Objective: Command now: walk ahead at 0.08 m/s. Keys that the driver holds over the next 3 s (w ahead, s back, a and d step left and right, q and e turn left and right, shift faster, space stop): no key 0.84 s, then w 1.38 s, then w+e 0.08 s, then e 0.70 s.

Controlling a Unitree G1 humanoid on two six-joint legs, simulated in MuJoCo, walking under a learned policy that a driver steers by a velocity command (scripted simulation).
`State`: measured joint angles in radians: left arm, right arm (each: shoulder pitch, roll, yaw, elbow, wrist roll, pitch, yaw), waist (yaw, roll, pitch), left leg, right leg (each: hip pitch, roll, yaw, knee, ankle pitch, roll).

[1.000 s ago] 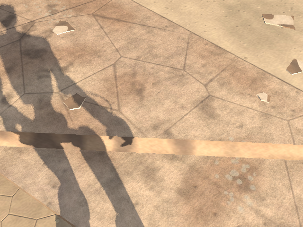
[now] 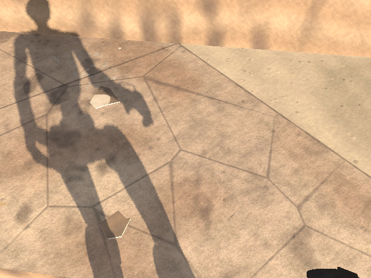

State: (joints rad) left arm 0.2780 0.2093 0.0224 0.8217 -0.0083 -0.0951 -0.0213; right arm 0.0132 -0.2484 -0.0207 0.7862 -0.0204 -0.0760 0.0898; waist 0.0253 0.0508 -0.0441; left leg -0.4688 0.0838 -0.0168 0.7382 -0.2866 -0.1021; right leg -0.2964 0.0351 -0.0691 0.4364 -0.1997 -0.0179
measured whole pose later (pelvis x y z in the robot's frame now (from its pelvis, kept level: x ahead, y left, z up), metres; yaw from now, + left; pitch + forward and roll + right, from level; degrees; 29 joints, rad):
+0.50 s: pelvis +0.03 +0.03 -0.01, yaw +0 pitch +0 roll -1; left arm 0.13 0.23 0.06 0.80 -0.01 -0.07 -0.04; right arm 0.07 -0.24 -0.06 0.82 0.01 -0.08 0.07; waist 0.01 0.00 0.02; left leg -0.29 -0.01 0.05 0.59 -0.31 0.04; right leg -0.23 -0.06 -0.03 0.56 -0.33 0.05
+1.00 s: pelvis +0.04 +0.03 +0.01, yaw -1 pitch -1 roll +0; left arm 0.19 0.26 0.08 0.90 0.05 -0.06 0.00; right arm 0.17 -0.26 -0.08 0.88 -0.02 -0.09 0.00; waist -0.01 0.00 0.03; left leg -0.17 -0.01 0.05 0.42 -0.25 0.06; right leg -0.23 -0.04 -0.02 0.64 -0.43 -0.03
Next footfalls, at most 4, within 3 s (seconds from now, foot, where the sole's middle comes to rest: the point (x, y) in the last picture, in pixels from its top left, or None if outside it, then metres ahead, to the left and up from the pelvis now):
0.02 left None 0.08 0.13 -0.77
1.46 left None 0.31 0.11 -0.77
1.96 right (237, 242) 0.59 -0.12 -0.65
2.56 left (194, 164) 0.92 0.02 -0.65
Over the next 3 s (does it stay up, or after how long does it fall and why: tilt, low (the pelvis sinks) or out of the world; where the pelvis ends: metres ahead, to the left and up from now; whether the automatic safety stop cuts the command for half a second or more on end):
stays up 0.76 -0.08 0.11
